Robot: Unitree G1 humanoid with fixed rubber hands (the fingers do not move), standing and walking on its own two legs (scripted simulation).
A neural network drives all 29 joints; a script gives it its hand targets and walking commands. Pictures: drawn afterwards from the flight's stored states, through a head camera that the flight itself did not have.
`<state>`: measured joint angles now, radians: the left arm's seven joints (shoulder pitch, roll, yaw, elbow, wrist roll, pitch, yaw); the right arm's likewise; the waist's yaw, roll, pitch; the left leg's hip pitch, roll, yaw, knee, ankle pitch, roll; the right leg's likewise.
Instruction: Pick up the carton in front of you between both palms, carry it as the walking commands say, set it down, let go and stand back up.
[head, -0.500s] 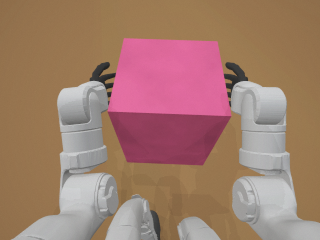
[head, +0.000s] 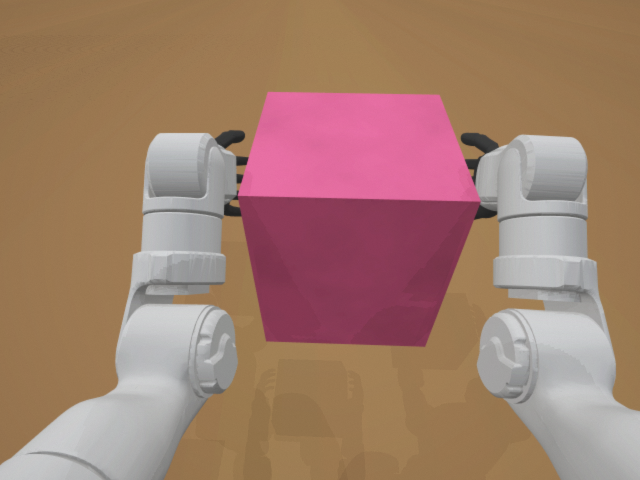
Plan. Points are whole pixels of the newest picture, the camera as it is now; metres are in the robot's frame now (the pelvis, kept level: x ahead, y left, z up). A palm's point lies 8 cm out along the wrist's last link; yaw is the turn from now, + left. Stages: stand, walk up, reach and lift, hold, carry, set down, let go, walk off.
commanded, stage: carry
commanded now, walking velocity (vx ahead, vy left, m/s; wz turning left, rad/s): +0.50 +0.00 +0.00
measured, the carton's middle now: (349, 223) +0.39 +0.01 +0.13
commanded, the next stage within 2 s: none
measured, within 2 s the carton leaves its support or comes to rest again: neither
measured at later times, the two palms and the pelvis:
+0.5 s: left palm (251, 142) +0.63 +0.19 +0.09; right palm (419, 148) +0.62 -0.11 +0.09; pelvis +0.32 +0.05 +0.01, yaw -3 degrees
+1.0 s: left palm (294, 75) +0.90 +0.14 +0.09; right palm (426, 79) +0.91 -0.16 +0.09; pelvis +0.64 -0.01 +0.01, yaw +1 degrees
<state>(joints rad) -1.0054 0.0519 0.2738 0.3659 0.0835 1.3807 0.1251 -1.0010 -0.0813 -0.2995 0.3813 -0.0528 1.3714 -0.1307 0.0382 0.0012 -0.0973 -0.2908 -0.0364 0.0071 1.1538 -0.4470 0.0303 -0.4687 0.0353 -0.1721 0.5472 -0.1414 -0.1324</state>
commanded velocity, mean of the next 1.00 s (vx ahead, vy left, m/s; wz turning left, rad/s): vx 0.50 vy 0.00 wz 0.00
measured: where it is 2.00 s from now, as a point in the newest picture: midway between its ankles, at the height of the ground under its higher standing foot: (341, 232)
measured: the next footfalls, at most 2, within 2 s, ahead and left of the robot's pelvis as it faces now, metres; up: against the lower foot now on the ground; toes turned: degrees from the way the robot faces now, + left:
left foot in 0.42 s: +0.43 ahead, +0.14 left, +0.00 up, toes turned +9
right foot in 0.84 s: +0.74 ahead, -0.10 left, +0.00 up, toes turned -13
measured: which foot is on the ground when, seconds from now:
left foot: up 0.00-0.40, down 0.42-0.88, up 0.90-1.00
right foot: down 0.00-0.44, up 0.46-0.82, down 0.84-1.00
